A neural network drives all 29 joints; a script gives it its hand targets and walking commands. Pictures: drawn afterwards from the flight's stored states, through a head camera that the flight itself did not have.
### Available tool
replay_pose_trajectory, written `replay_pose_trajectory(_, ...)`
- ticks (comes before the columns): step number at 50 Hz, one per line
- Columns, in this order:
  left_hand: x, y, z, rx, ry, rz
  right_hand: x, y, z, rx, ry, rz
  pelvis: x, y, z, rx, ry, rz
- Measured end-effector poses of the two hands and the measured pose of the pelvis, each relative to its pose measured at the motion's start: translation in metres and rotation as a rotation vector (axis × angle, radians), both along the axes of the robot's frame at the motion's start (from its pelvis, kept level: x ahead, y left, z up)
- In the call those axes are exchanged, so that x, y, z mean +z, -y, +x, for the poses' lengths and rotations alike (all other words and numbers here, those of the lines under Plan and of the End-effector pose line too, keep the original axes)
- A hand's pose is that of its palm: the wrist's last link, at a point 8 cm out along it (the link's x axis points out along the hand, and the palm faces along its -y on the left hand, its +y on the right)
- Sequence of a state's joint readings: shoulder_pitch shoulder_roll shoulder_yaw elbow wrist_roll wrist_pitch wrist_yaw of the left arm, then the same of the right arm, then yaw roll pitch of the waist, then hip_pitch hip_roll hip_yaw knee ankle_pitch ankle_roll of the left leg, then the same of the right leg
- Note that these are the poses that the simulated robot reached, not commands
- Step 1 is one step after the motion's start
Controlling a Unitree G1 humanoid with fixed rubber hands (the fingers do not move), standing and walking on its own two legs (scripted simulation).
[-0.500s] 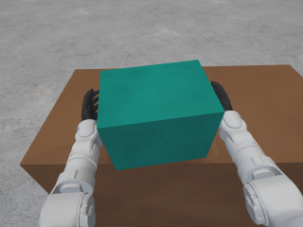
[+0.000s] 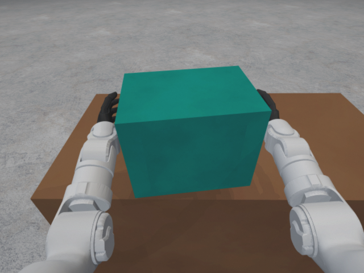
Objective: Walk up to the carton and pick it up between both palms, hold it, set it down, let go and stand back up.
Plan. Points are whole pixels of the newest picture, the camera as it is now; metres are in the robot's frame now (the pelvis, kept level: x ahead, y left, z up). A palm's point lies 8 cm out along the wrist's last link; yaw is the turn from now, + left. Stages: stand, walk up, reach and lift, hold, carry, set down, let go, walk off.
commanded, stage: reach and lift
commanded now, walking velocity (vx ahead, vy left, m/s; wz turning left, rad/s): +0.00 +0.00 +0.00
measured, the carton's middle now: (188, 130) +0.40 +0.01 +0.15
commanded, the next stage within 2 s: hold in 1.06 s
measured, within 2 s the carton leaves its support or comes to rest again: neither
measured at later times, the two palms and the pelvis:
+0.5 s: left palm (101, 121) +0.37 +0.20 +0.20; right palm (273, 114) +0.38 -0.17 +0.21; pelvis +0.00 +0.00 +0.00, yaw +0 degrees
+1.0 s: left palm (99, 114) +0.37 +0.20 +0.22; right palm (273, 110) +0.38 -0.17 +0.22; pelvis +0.00 +0.00 +0.00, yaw +0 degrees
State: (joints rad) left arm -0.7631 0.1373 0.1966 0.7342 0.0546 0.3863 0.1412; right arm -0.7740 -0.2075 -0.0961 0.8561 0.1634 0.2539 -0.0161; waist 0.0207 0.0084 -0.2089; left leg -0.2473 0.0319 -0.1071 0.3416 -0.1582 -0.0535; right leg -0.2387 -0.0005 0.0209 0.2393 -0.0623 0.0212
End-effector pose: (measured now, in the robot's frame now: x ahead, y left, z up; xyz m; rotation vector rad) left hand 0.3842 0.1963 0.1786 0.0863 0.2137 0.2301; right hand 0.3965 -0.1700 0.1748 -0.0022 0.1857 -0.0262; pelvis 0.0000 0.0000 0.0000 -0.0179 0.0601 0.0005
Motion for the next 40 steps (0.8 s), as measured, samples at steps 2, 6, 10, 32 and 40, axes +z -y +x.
replay_pose_trajectory(2, 0.001, -0.002, 0.000, 0.004, 0.000, 0.001, 0.003, -0.003, 0.002, 0.005, 0.001, -0.009, 0.000, 0.000, 0.001, 0.000, -0.001, 0.000)
replay_pose_trajectory(6, 0.007, -0.007, -0.003, 0.010, 0.024, 0.003, 0.015, -0.007, 0.003, 0.011, 0.028, -0.011, 0.000, -0.001, 0.003, 0.000, -0.001, -0.001)
replay_pose_trajectory(10, 0.014, -0.009, -0.004, 0.009, 0.028, 0.001, 0.023, -0.009, 0.002, 0.009, 0.030, 0.000, 0.001, -0.002, 0.003, 0.001, 0.011, -0.002)
replay_pose_trajectory(32, 0.024, -0.003, -0.018, -0.024, -0.003, 0.004, 0.034, -0.003, -0.021, -0.026, -0.003, 0.052, 0.000, -0.002, -0.005, 0.001, 0.044, -0.003)
replay_pose_trajectory(40, 0.033, -0.003, -0.015, -0.025, 0.007, 0.007, 0.038, -0.002, -0.019, -0.029, 0.007, 0.061, 0.000, -0.002, -0.005, 0.001, 0.043, -0.003)
